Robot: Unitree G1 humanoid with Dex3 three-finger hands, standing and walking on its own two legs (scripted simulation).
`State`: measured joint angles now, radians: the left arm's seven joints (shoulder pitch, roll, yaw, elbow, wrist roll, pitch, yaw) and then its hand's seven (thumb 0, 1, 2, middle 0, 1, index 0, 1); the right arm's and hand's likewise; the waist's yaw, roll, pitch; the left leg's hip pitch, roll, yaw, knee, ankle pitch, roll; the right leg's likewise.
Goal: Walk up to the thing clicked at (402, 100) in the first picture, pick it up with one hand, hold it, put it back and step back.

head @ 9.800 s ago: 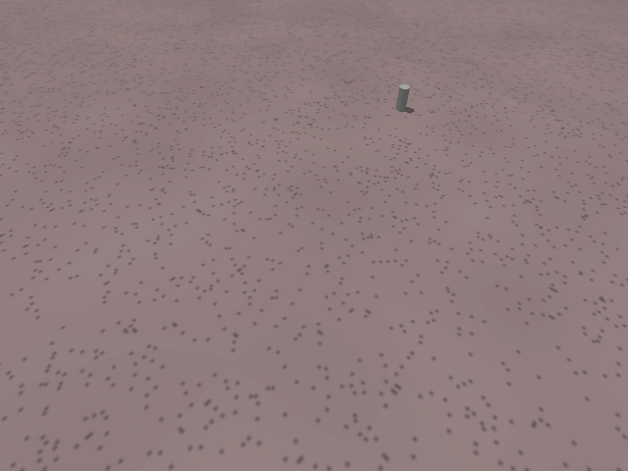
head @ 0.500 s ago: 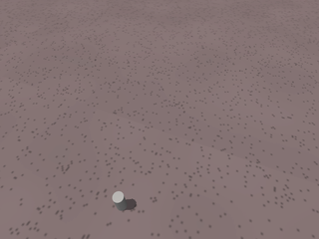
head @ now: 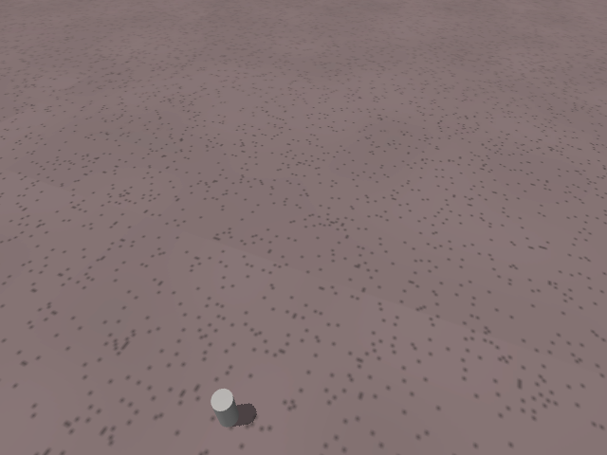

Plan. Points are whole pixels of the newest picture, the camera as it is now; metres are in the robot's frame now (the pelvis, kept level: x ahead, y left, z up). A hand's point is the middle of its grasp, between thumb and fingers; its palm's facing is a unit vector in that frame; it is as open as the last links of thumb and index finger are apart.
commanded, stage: walk up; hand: left
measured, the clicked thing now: (225, 408) +0.42 +0.24 -0.70
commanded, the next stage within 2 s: none
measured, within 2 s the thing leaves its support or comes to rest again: neither
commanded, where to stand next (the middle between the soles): +0.02 -0.01 m, yaw +0 degrees
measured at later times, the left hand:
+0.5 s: hand out of the picture +0.08 +0.28 -0.16, palm faces -0.03 -0.92 -0.38, open 7.4 cm
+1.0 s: hand out of the picture +0.08 +0.26 -0.17, palm faces -0.04 -0.90 -0.42, open 7.4 cm
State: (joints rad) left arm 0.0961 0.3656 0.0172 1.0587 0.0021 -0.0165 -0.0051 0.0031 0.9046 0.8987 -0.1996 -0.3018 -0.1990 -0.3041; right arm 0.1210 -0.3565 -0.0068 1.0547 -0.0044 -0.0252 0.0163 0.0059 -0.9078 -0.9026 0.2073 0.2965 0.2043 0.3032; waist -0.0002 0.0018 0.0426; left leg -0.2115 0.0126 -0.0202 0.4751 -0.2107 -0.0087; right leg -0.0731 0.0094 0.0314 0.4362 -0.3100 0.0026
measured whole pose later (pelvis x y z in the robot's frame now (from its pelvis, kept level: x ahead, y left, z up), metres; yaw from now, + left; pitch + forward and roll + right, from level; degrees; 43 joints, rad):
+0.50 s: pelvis +0.06 +0.01 -0.01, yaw -1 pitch -2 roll +0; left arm 0.30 0.38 0.03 0.96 0.01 -0.05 0.00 0.00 0.90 0.90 -0.20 -0.30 -0.20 -0.30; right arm 0.20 -0.40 -0.05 0.95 -0.02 -0.01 0.03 0.01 -0.91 -0.90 0.21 0.30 0.20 0.30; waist 0.03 0.01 0.13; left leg -0.38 0.01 0.03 0.75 -0.44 0.06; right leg -0.04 0.00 0.05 0.53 -0.45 0.00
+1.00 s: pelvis +0.00 -0.01 -0.03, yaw -3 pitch -3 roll +1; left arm 0.20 0.36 0.06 0.86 0.03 0.03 0.01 0.00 0.90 0.90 -0.20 -0.30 -0.20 -0.30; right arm 0.05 -0.40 -0.07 0.83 0.00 0.08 -0.01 0.00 -0.91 -0.90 0.21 0.30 0.20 0.30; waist 0.03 0.04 0.19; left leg -0.57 -0.07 -0.10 1.07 -0.49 0.01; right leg -0.36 -0.01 0.00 0.79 -0.39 -0.02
